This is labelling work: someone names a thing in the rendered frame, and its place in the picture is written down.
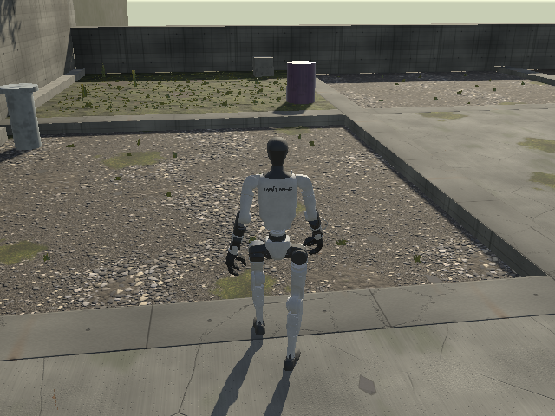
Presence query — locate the left robot foot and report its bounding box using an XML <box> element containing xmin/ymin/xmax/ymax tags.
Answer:
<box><xmin>253</xmin><ymin>317</ymin><xmax>265</xmax><ymax>335</ymax></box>

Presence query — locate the right robot forearm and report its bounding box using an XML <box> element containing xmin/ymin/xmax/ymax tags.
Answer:
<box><xmin>308</xmin><ymin>208</ymin><xmax>323</xmax><ymax>240</ymax></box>

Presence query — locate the right robot upper arm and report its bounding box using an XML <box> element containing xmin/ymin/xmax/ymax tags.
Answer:
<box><xmin>296</xmin><ymin>174</ymin><xmax>317</xmax><ymax>221</ymax></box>

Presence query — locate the left robot hand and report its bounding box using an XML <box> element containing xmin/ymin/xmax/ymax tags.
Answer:
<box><xmin>225</xmin><ymin>251</ymin><xmax>246</xmax><ymax>276</ymax></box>

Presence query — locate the left robot upper arm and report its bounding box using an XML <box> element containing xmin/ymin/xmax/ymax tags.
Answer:
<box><xmin>238</xmin><ymin>174</ymin><xmax>260</xmax><ymax>224</ymax></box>

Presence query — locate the left robot forearm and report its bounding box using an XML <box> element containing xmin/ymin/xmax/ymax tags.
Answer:
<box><xmin>228</xmin><ymin>211</ymin><xmax>246</xmax><ymax>255</ymax></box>

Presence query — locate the robot right shin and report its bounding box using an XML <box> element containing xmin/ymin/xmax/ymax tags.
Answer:
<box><xmin>286</xmin><ymin>299</ymin><xmax>303</xmax><ymax>359</ymax></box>

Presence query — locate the right robot hand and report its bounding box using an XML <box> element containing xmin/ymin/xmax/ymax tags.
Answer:
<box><xmin>303</xmin><ymin>235</ymin><xmax>323</xmax><ymax>255</ymax></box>

